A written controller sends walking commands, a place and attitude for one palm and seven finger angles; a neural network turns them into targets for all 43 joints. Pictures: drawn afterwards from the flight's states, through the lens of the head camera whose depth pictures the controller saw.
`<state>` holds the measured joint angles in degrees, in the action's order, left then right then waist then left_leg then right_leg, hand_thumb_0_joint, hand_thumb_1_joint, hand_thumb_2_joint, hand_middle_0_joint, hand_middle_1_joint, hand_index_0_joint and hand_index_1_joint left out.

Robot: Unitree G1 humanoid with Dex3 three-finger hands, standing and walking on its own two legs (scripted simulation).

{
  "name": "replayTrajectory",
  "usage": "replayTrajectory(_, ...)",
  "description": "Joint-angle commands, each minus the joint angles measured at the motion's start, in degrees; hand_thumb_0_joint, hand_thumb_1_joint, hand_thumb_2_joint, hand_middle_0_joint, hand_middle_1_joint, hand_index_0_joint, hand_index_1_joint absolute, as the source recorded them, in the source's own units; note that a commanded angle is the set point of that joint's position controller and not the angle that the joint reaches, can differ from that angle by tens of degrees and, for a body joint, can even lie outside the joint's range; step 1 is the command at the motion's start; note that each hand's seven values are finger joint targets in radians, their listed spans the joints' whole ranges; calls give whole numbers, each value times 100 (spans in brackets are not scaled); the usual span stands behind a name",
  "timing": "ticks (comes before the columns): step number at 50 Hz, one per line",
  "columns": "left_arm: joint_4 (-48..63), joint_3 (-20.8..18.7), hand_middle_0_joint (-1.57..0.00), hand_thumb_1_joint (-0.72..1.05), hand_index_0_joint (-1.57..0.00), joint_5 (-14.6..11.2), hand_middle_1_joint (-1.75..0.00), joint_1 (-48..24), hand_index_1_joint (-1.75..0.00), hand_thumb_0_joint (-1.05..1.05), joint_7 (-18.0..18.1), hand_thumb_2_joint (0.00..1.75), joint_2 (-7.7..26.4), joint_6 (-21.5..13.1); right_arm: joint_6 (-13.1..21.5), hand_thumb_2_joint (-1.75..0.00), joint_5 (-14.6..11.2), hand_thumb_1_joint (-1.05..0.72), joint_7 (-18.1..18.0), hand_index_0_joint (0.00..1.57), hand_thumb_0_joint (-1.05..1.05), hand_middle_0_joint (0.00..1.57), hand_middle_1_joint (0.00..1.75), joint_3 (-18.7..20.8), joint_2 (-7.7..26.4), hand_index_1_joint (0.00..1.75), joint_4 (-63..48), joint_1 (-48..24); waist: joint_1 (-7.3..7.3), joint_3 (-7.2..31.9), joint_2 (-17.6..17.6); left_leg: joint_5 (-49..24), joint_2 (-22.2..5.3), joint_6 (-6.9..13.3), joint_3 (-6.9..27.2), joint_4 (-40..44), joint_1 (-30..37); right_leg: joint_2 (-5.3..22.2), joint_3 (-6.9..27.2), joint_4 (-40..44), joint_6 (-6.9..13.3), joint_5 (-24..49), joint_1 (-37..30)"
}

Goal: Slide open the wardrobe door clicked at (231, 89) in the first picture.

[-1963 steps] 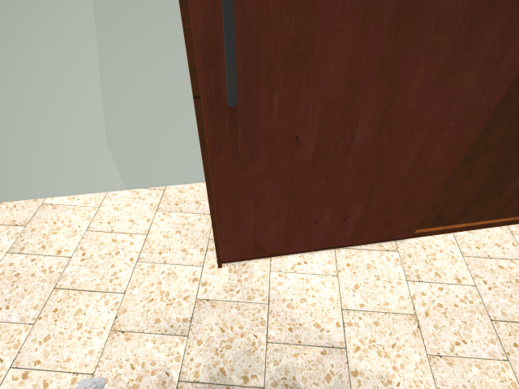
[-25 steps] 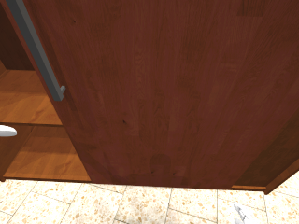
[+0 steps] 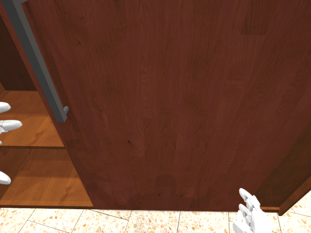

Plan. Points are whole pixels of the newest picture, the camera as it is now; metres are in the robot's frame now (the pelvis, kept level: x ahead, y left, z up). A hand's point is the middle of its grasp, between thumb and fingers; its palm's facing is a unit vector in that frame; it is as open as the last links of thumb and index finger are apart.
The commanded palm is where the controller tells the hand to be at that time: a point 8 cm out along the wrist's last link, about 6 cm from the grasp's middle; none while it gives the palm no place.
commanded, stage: draw the hand back to the body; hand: left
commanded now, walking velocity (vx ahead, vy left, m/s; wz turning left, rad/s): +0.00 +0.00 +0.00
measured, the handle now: (45, 68) +0.43 +0.34 +0.24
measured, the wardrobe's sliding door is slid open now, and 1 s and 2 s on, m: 0.62 0.62 0.62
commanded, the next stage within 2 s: step back with the hand held close in 1.22 s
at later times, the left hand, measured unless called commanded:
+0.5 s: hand (15, 156) +0.20 +0.30 +0.18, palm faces +0.53 -0.76 -0.36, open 12.2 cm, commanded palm +0.15 +0.33 +0.19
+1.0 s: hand (52, 159) +0.21 +0.23 +0.17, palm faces +0.42 -0.82 -0.39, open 7.7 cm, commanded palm +0.16 +0.28 +0.18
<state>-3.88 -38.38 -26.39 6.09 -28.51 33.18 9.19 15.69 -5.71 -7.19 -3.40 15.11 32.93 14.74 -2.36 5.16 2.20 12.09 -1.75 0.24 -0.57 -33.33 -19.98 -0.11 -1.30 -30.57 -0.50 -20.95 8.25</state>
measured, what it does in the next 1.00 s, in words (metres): stands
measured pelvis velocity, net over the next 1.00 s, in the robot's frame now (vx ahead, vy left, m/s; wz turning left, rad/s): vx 0.02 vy -0.02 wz -0.01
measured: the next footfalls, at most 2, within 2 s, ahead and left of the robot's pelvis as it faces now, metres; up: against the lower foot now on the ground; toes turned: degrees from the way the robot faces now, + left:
right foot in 1.94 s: -0.08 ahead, -0.08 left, +0.00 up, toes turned +8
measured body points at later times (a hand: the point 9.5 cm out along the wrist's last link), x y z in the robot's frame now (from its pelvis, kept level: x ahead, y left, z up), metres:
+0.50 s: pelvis -0.01 +0.00 +0.01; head -0.03 -0.02 +0.46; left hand +0.16 +0.34 +0.20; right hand +0.17 -0.22 -0.08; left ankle +0.06 +0.12 -0.73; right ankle -0.05 -0.13 -0.73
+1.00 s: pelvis +0.02 -0.02 +0.01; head -0.01 -0.04 +0.46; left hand +0.18 +0.28 +0.19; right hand +0.22 -0.24 -0.06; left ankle +0.06 +0.12 -0.73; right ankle -0.05 -0.13 -0.73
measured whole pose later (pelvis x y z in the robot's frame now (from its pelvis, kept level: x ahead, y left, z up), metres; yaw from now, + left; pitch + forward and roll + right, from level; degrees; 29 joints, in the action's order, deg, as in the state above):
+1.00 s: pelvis +0.02 -0.02 +0.01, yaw -1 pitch -4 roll +0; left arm 23.0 -18.4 -5.1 27.4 4.8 20.4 -3.5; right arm 7.2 -0.1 -6.2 -1.2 12.7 36.5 9.4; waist -4.4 0.4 2.5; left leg 9.6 -2.0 -1.2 -1.3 -24.2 -10.6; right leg -0.4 -0.6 -22.7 0.8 -18.8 -0.1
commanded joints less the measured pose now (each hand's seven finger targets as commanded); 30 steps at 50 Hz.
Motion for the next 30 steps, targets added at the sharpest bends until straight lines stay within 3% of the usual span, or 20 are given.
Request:
replayTrajectory(1, 1285, -116, -25, -55, -25, -94, -115, -1076, -115, 0, 278, 20, 1177, 110, 243, -90, -30, -90, -40, 20, 0, 20, 30, 266, 761, 30, -865, -849, -68, 116, 438, -212, 124, 169, 350, 590, 1411, -206, -243, 644, 57, 976, 1390)
replayTrajectory(3, 1658, 304, -25, -51, -25, 70, -113, -1736, -113, 0, 355, 22, 1040, 65, 227, -90, -21, -90, -116, 20, 0, 20, 30, 239, 756, 30, -800, -870, 76, 85, 501, -29, 125, 194, 382, 626, 1532, -215, -204, 690, 60, 823, 1452)
replayTrajectory(5, 1990, 457, -25, -44, -25, 183, -109, -2037, -109, 0, 410, 25, 1049, -90, 260, -90, 16, -90, -198, 20, 0, 20, 30, 187, 698, 30, -772, -920, 106, 147, 497, 107, 130, 208, 455, 697, 1688, -217, -205, 693, 90, 697, 1425)
replayTrajectory(7, 2342, 232, -24, -37, -24, 258, -104, -2063, -104, 0, 494, 29, 1367, -302, 276, -90, 71, -90, -259, 20, 0, 20, 30, 143, 666, 30, -702, -980, 14, 332, 564, 25, 148, 228, 418, 666, 1800, -210, -144, 762, 117, 724, 1261)
replayTrajectory(8, 2655, 76, -24, -33, -24, 1396, -102, -2480, -102, 0, 1771, 31, 2020, -752, 287, -90, 364, -90, -96, 20, 0, 20, 30, 224, 753, 30, -541, -927, -65, -147, 813, 243, 250, 181, 394, 709, 1380, -127, 130, 1156, 159, 518, 1420)
replayTrajectory(9, 2374, 567, -24, -30, -24, 1483, -100, -1764, -100, 0, 2299, 32, 1077, -862, 317, -90, 374, -90, -67, 20, 0, 20, 30, 185, 647, 30, -496, -992, 36, -311, 738, 662, 160, 88, 511, 915, 1361, -32, -1, 1051, 184, 356, 1428)
replayTrajectory(10, 2306, 689, -24, -26, -24, 1526, -98, -1271, -98, 0, 2571, 34, 728, -886, 295, -90, 373, -90, -65, 20, 0, 20, 30, 172, 627, 30, -490, -1001, 14, -305, 574, 1017, 118, 55, 637, 1057, 1320, -22, -39, 947, 184, 281, 1354)
replayTrajectory(11, 2465, 679, -24, -22, -24, 1664, -96, -961, -96, 0, 2799, 36, 633, -977, 218, -90, 388, -90, -41, 20, 0, 20, 30, 196, 592, 30, -443, -1034, -25, -255, 738, 1190, 78, 36, 649, 1140, 1365, -22, -34, 906, 206, 217, 1228)
replayTrajectory(12, 2778, 551, -24, -19, -24, 1770, -94, -789, -94, 0, 3001, 37, 756, -1129, 176, -90, 423, -90, -14, 20, 0, 20, 30, 230, 621, 30, -393, -1033, -120, 84, 839, 1034, 94, 51, 590, 1151, 1456, -18, -16, 924, 234, 343, 931)
replayTrajectory(13, 3005, 539, -24, -15, -24, 1809, -92, -596, -92, 0, 3151, 39, 713, -1226, 146, -90, 435, -90, 8, 20, 0, 20, 30, 236, 569, 30, -417, -1054, -105, 235, 934, 922, 76, 51, 499, 1131, 1517, 20, -13, 885, 232, 367, 840)
replayTrajectory(16, 3236, 612, -23, -4, -23, 1933, -85, -207, -85, 0, 3425, 44, 514, -1458, 63, -90, 481, -90, 59, 20, 0, 20, 30, 270, 518, 30, -395, -1103, -123, 365, 904, 719, 49, 55, 363, 1136, 1582, 1, -22, 885, 224, 432, 675)
replayTrajectory(17, 2995, 589, -23, -1, -23, 1949, -83, 62, -83, 0, 3479, 46, 440, -1476, 41, -90, 504, -90, 60, 20, 0, 20, 30, 282, 536, 30, -346, -1089, -129, 213, 535, 677, 27, 74, 359, 1159, 1470, -20, -38, 955, 211, 461, 643)
replayTrajectory(22, 2783, 701, -22, 17, -22, 2032, -73, 488, -73, 0, 3555, 55, 265, -1579, -182, -90, 481, -90, 67, 20, 0, 20, 30, 370, 544, 30, -325, -1196, -123, -210, -104, 338, 0, 155, 168, 1156, 1430, -4, -47, 1146, 128, 479, 674)
replayTrajectory(25, 3038, 922, -22, 28, -22, 2091, -66, 505, -66, 0, 3568, 60, 116, -1656, -240, -90, 480, -90, 66, 20, 0, 20, 30, 397, 506, 30, -349, -1238, -123, -155, 202, 165, 18, 173, 86, 1164, 1586, 29, -27, 1104, 117, 572, 633)
replayTrajectory(30, 3403, 976, -22, 47, -22, 2125, -55, 835, -55, 0, 3609, 69, 127, -1747, -233, -90, 512, -90, 66, 20, 0, 20, 30, 422, 488, 30, -374, -1268, -176, -169, 126, -77, 52, 202, 53, 1168, 1642, 53, -25, 1169, 109, 741, 517)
